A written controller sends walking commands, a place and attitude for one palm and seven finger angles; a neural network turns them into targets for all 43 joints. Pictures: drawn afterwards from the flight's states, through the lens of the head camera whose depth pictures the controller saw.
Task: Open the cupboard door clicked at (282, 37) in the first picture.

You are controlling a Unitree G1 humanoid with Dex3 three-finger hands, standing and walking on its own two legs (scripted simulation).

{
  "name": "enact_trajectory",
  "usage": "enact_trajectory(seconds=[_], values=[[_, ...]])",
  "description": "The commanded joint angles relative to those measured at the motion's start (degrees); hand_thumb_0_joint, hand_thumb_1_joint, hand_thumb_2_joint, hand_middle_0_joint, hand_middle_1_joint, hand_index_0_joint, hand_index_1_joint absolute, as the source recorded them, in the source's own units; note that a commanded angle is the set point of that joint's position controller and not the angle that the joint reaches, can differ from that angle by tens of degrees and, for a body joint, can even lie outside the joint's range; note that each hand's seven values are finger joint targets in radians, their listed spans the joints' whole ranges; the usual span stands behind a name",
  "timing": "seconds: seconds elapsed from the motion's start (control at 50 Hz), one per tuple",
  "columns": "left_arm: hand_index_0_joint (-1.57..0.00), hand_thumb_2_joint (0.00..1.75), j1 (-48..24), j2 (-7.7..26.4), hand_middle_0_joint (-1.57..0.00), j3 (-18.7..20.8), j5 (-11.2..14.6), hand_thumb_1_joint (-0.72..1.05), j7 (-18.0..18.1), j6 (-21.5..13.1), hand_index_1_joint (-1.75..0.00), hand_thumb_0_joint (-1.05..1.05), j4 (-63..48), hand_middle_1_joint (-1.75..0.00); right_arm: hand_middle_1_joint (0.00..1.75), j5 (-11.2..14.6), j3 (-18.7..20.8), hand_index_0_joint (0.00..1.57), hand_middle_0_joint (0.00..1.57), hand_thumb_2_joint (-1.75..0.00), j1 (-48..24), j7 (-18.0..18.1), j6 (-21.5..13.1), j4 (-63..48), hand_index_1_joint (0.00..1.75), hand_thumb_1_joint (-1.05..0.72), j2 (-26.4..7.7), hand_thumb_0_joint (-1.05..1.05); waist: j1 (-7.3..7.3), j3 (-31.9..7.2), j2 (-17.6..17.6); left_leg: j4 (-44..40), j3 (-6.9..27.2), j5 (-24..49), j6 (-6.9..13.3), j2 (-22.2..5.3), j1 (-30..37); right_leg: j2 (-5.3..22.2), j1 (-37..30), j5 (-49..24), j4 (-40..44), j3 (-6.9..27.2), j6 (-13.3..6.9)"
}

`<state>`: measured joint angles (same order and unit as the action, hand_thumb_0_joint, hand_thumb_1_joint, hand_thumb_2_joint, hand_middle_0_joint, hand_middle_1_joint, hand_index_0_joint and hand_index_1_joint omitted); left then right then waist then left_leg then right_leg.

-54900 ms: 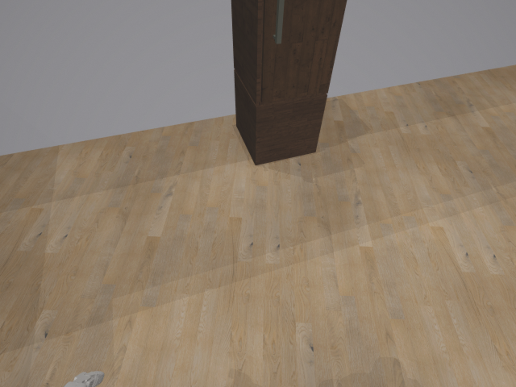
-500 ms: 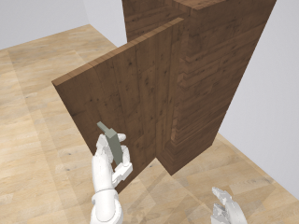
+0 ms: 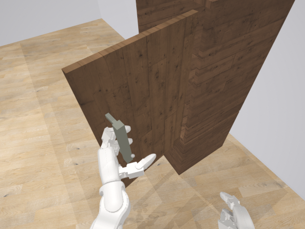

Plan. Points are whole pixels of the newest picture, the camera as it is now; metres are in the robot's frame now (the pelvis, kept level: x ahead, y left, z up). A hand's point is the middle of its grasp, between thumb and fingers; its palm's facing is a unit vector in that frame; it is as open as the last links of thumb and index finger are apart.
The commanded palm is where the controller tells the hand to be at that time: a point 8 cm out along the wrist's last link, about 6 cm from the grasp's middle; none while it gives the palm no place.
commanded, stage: open thumb and fingers to let go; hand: left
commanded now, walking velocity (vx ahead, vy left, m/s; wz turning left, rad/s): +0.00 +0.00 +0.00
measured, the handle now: (119, 139) +0.33 +0.10 +0.07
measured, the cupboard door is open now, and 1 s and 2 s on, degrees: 100 100 100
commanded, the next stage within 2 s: slide the hand sideways off the handle in 0.40 s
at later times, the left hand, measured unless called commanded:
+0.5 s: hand (132, 156) +0.28 +0.06 +0.07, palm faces +0.22 -0.97 -0.02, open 15.1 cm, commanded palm +0.24 +0.10 +0.07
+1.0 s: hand (124, 176) +0.23 +0.08 +0.07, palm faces -0.16 -0.99 +0.00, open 16.4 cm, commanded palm +0.21 +0.13 +0.07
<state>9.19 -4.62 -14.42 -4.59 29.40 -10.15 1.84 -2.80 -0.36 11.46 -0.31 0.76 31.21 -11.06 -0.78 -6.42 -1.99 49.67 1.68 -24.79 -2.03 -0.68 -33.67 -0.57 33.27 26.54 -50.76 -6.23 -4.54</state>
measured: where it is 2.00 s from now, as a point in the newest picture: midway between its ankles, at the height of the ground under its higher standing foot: outside the picture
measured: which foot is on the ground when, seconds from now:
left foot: down 0.00-1.00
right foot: down 0.00-1.00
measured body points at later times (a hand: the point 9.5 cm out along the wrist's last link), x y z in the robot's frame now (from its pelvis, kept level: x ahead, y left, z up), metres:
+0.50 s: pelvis -0.02 +0.02 +0.00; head +0.01 +0.01 +0.45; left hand +0.26 +0.11 +0.07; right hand +0.16 -0.19 -0.10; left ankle +0.00 +0.15 -0.69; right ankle -0.01 -0.06 -0.69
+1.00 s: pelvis -0.01 +0.04 -0.01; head +0.03 +0.03 +0.44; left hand +0.23 +0.13 +0.07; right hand +0.16 -0.19 -0.08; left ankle +0.00 +0.15 -0.69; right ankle -0.01 -0.06 -0.69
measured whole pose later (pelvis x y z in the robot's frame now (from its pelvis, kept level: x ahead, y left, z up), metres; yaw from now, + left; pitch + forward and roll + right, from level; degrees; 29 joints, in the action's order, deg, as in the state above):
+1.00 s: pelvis -0.01 +0.04 -0.01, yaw -2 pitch +9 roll +0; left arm 18.4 2.6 -15.5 -0.6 4.7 -13.2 -8.2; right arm 0.2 -1.1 15.4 -1.3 -2.1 24.4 -12.4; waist -1.0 -5.8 -1.6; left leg 53.9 -1.2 -26.9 0.9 0.1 -35.7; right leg 0.3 35.6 26.9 -53.8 -3.3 -1.8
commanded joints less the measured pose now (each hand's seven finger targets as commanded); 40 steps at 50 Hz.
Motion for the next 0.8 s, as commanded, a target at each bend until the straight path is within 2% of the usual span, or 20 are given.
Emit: enact_trajectory(seconds=[0.0, 0.06, 0.08, 0.1, 0.18, 0.32, 0.36, 0.4, 0.42, 0.48, 0.5, 0.52, 0.54, 0.58, 0.62, 0.66, 0.68, 0.72, 0.74, 0.78], values=[[-0.3, 0.3, -12.0, -5.1, -0.3, -1.2, -0.9, -0.5, 1.2, -3.7, -1.2, 0.0, -11.6, -1.2, 0.3, 0.0, 1.5, 0.2, 0.2, -0.9, -5.2, 0.3, -2.8, -9.2, 0.3, -0.9, -4.2, 0.0, -0.34, -11.2, 7.0, -2.5, -0.8, 10.9, 2.9, 2.1, 3.3, 3.1, -7.7, -18.9, 10.8, 7.3, 4.0], [-0.27, 0.3, -13.5, -5.1, -0.27, -0.9, -0.6, -0.5, 1.6, -3.8, -1.05, 0.0, -11.5, -1.05, 0.3, 0.1, 1.5, 0.2, 0.2, -0.9, -5.3, 0.4, -2.9, -9.0, 0.3, -0.9, -4.1, 0.0, -0.22, -11.9, 6.7, -2.6, -0.9, 10.6, 2.8, 2.1, 3.5, 2.8, -7.6, -17.8, 10.7, 7.0, 3.8], [-0.27, 0.3, -13.0, -4.7, -0.27, -0.7, -0.8, -0.5, 1.7, -3.6, -1.0, 0.0, -11.4, -1.0, 0.3, 0.0, 1.6, 0.2, 0.2, -0.9, -5.4, 0.4, -2.8, -9.0, 0.3, -0.9, -4.2, 0.0, 0.33, -12.2, 6.6, -2.7, -0.9, 11.0, 2.8, 2.1, 3.5, 2.6, -7.9, -17.7, 10.5, 6.9, 3.6], [-0.26, 0.3, -13.3, -5.1, -0.26, -0.9, -0.7, -0.5, 1.9, -3.5, -0.95, 0.0, -11.0, -0.95, 0.3, 0.0, 1.6, 0.2, 0.2, -0.9, -5.7, 0.4, -2.7, -9.0, 0.3, -0.9, -4.1, 0.0, 0.02, -12.0, 6.4, -2.8, -0.9, 10.8, 2.8, 2.0, 3.7, 2.5, -7.5, -17.3, 10.5, 6.6, 3.6], [-0.22, 0.3, -13.6, -6.2, -0.22, -1.7, -0.8, -0.5, 2.5, -3.0, -0.75, 0.0, -10.0, -0.75, 0.3, 0.1, 1.4, 0.2, 0.2, -0.9, -6.1, 0.1, -2.8, -9.2, 0.3, -0.9, -4.2, 0.0, 0.41, -10.6, 6.4, -3.1, -0.8, 10.8, 2.8, 1.9, 3.7, 1.8, -6.3, -15.0, 10.1, 5.5, 3.1], [-0.17, 0.3, -17.5, -7.8, -0.17, -2.3, -1.1, -0.5, 3.8, -2.1, -0.4, 0.0, -8.9, -0.4, 0.3, 0.1, 1.4, 0.2, 0.2, -0.9, -6.6, -0.3, -2.6, -8.9, 0.3, -0.9, -4.2, 0.0, 0.12, -11.3, 5.6, -3.5, -0.5, 10.7, 2.7, 1.6, 4.4, 1.0, -5.0, -12.9, 8.8, 4.1, 2.5], [-0.15, 0.3, -17.5, -8.3, -0.15, -2.7, -1.1, -0.5, 4.0, -1.9, -0.3, 0.0, -9.2, -0.3, 0.3, 0.1, 1.4, 0.2, 0.2, -0.9, -6.8, -0.5, -2.6, -9.0, 0.3, -0.9, -4.1, 0.0, 0.53, -12.2, 4.5, -3.3, -0.6, 11.1, 2.6, 1.6, 4.6, 1.0, -5.1, -13.4, 8.6, 4.0, 2.4], [-0.15, 0.3, -16.8, -7.8, -0.15, -1.9, -0.8, -0.5, 4.0, -1.4, -0.3, 0.0, -8.6, -0.3, 0.3, 0.2, 1.4, 0.2, 0.2, -0.9, -7.0, -0.5, -2.4, -9.0, 0.3, -0.9, -4.2, 0.0, 0.79, -11.7, 6.0, -3.7, -0.4, 10.9, 2.5, 1.5, 4.2, 0.9, -5.4, -12.8, 8.6, 3.7, 2.4], [-0.15, 0.3, -17.5, -8.4, -0.15, -2.4, -0.6, -0.5, 4.0, -1.3, -0.3, 0.0, -8.7, -0.3, 0.3, 0.2, 1.3, 0.2, 0.2, -0.9, -7.6, -0.5, -2.4, -9.1, 0.3, -0.9, -4.1, 0.0, 0.56, -11.5, 5.0, -3.4, -0.6, 10.3, 2.5, 1.6, 4.4, 0.9, -4.6, -12.0, 8.8, 4.0, 2.4], [-0.15, 0.3, -19.2, -9.5, -0.15, -3.2, -1.1, -0.5, 4.4, -1.2, -0.3, 0.0, -7.8, -0.3, 0.3, 0.3, 1.3, 0.2, 0.2, -0.9, -7.6, -0.8, -2.5, -8.9, 0.3, -0.9, -4.2, 0.0, 0.34, -10.8, 5.4, -3.6, 0.0, 9.7, 2.5, 1.4, 4.3, 0.7, -3.5, -10.0, 8.5, 3.4, 2.2], [-0.15, 0.3, -20.7, -2.9, -0.15, -14.9, -6.7, -0.5, -7.7, -3.8, -0.3, 0.0, -8.6, -0.3, 0.3, 0.6, 1.2, 0.2, 0.2, -0.9, -3.4, -1.3, -2.3, -7.1, 0.3, -0.9, -6.5, 0.0, -5.02, -7.2, 7.2, -2.8, -0.1, 10.5, 3.8, 1.5, 5.1, 1.2, -0.3, -15.0, 7.7, 5.5, 2.4], [-0.15, 0.3, -22.1, 1.4, -0.15, -9.7, -4.4, -0.5, -14.2, -6.5, -0.3, 0.0, -11.3, -0.3, 0.3, 1.2, 1.8, 0.2, 0.2, -0.9, -2.6, -0.8, -2.5, -9.0, 0.3, -0.9, -6.1, 0.0, -3.33, -10.8, 6.0, -2.2, -0.3, 10.9, 4.1, 1.7, 4.8, 1.4, -2.5, -17.2, 7.0, 5.5, 2.3], [-0.15, 0.3, -22.1, 3.2, -0.15, -9.3, -3.0, -0.5, -19.3, -8.3, -0.3, 0.0, -13.6, -0.3, 0.3, 1.4, 1.8, 0.2, 0.2, -0.9, -2.7, -0.4, -2.9, -9.7, 0.3, -0.9, -6.4, 0.0, -2.75, -14.3, 3.8, -1.9, -0.5, 11.9, 4.2, 2.0, 5.9, 1.6, -4.4, -19.2, 6.3, 6.1, 2.2], [-0.15, 0.3, -20.4, 4.1, -0.15, -8.9, 1.6, -0.5, -27.8, -9.4, -0.3, 0.0, -13.8, -0.3, 0.3, 2.4, 1.3, 0.2, 0.2, -0.9, -2.4, 0.1, -3.7, -11.2, 0.3, -0.9, -6.5, 0.0, -2.92, -14.2, 1.9, -2.1, -0.5, 10.8, 4.2, 2.1, 6.6, 1.6, -4.5, -17.6, 6.6, 6.2, 2.1], [-0.15, 0.3, -17.1, 2.4, -0.15, -6.2, 7.0, -0.5, -30.2, -8.6, -0.3, 0.0, -12.8, -0.3, 0.3, 3.2, 0.8, 0.2, 0.2, -0.9, -3.0, 0.6, -4.7, -12.7, 0.3, -0.9, -6.2, 0.0, -2.11, -11.8, 4.0, -3.4, 0.0, 7.6, 3.8, 2.1, 5.7, 1.0, -4.1, -12.5, 8.1, 5.4, 2.5], [-0.15, 0.3, -13.4, 1.0, -0.15, -4.6, 9.7, -0.5, -29.5, -7.3, -0.3, 0.0, -12.9, -0.3, 0.3, 3.7, 0.8, 0.2, 0.2, -0.9, -3.3, 0.8, -5.6, -13.7, 0.3, -0.9, -6.3, 0.0, -1.41, -9.9, 6.8, -4.4, 0.1, 5.9, 3.7, 2.0, 4.8, 0.9, -4.1, -9.2, 9.5, 5.0, 2.9], [-0.15, 0.3, -11.1, 2.0, -0.15, -3.1, 10.1, -0.5, -28.8, -6.9, -0.3, 0.0, -13.7, -0.3, 0.3, 3.7, 0.9, 0.2, 0.2, -0.9, -3.4, 0.7, -6.0, -14.2, 0.3, -0.9, -6.5, 0.0, -0.35, -10.4, 7.2, -4.8, 0.2, 6.8, 3.5, 2.0, 4.8, 0.8, -5.1, -9.6, 9.2, 4.6, 2.7], [-0.15, 0.3, -7.5, 1.9, -0.15, -3.0, 9.1, -0.5, -27.0, -6.5, -0.3, 0.0, -15.7, -0.3, 0.3, 3.7, 0.9, 0.2, 0.2, -0.9, -2.9, 0.3, -6.3, -14.8, 0.3, -0.9, -6.4, 0.0, -0.06, -9.6, 5.7, -5.1, 0.0, 7.9, 3.4, 1.8, 5.0, 0.8, -4.5, -11.1, 8.3, 4.0, 2.7], [-0.15, 0.3, -7.5, 2.4, -0.15, -2.9, 8.1, -0.5, -26.0, -6.6, -0.3, 0.0, -16.7, -0.3, 0.3, 3.6, 1.1, 0.2, 0.2, -0.9, -2.3, 0.0, -6.5, -14.8, 0.3, -0.9, -6.5, 0.0, -0.52, -9.7, 6.6, -4.9, 0.2, 8.1, 3.4, 1.6, 5.1, 0.7, -3.8, -11.4, 7.7, 3.8, 2.7], [-0.15, 0.3, -3.4, 3.8, -0.15, -2.7, 6.0, -0.5, -24.6, -6.9, -0.3, 0.0, -17.9, -0.3, 0.3, 3.2, 1.3, 0.2, 0.2, -0.9, -1.7, -0.4, -6.7, -15.3, 0.3, -0.9, -6.6, 0.0, 0.09, -9.5, 6.2, -4.6, 0.1, 9.6, 3.4, 1.5, 4.5, 0.7, -4.1, -12.9, 6.9, 3.9, 2.5]])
